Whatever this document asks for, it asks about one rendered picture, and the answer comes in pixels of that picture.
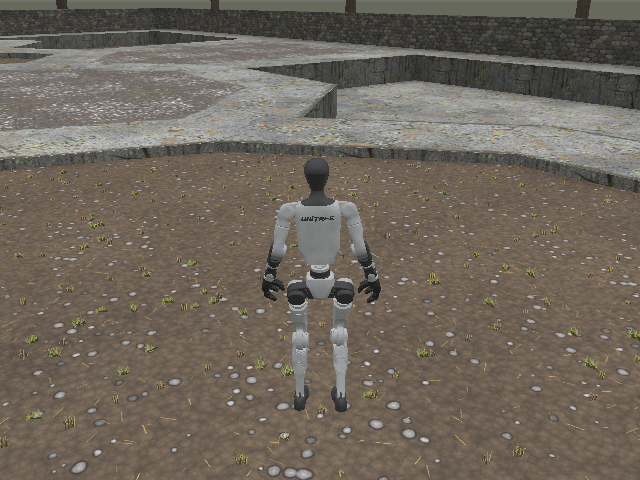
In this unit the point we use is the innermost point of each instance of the robot left upper arm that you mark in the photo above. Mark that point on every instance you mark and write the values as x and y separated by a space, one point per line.
286 212

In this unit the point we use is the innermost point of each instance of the left robot foot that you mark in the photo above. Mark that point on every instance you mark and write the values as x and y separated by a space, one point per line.
299 402

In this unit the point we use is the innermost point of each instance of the robot head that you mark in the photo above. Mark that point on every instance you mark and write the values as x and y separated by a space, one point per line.
316 171

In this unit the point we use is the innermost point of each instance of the robot right hand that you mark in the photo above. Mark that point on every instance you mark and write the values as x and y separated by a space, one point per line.
373 286

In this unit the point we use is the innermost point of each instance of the robot right upper arm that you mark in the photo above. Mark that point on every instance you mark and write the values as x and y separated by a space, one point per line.
350 211

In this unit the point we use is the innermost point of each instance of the robot left hand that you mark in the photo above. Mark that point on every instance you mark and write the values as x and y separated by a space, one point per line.
266 285

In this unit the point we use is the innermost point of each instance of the right robot forearm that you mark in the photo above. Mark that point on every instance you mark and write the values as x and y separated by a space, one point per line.
367 265

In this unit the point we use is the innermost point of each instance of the left robot forearm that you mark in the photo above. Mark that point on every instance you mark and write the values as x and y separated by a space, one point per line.
272 266

